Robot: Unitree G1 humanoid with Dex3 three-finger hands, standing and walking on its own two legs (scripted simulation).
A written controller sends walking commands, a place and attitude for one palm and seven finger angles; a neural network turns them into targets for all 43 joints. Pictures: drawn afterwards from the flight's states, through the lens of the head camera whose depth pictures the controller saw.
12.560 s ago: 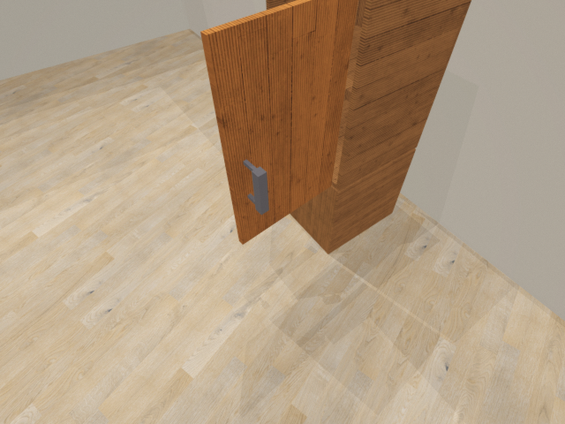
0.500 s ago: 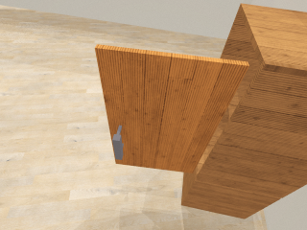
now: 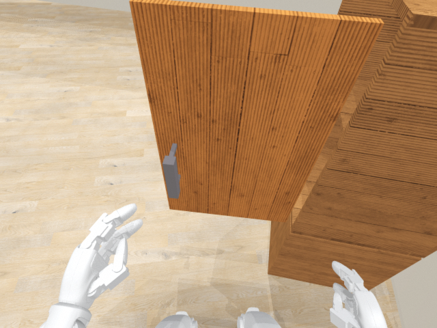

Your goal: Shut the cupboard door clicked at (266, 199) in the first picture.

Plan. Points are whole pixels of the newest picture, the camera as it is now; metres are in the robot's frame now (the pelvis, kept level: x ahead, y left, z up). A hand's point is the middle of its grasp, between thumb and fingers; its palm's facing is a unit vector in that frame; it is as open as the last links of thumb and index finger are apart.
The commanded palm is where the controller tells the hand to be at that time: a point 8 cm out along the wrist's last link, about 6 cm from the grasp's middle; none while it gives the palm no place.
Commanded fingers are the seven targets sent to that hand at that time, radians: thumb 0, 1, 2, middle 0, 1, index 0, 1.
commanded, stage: raise the hand and make a fist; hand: left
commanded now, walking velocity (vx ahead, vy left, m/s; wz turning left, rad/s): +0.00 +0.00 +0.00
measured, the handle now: (174, 171) +0.47 +0.11 -0.03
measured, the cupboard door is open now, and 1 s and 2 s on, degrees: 95 95 95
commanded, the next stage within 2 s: bring the fist close to the handle in 1.60 s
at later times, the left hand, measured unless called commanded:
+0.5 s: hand (115, 278) +0.21 +0.18 +0.01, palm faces -0.07 -1.00 -0.01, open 4.2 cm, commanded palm +0.18 +0.23 +0.01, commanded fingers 0.00 0.90 0.90 -0.95 -1.12 -0.95 -1.12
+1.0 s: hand (107, 273) +0.22 +0.19 +0.01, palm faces -0.09 -1.00 -0.02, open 3.1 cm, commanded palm +0.20 +0.25 +0.01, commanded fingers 0.00 0.90 0.90 -1.30 -1.50 -1.30 -1.50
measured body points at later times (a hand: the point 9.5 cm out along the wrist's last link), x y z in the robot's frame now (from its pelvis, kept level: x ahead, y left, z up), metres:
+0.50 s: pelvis +0.01 -0.01 -0.03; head +0.08 +0.00 +0.41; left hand +0.21 +0.23 +0.01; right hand +0.20 -0.22 -0.11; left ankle +0.04 +0.06 -0.66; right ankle +0.06 -0.10 -0.66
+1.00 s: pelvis +0.02 +0.01 -0.03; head +0.09 +0.03 +0.41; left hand +0.22 +0.25 +0.01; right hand +0.23 -0.21 -0.09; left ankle +0.04 +0.06 -0.66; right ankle +0.06 -0.10 -0.66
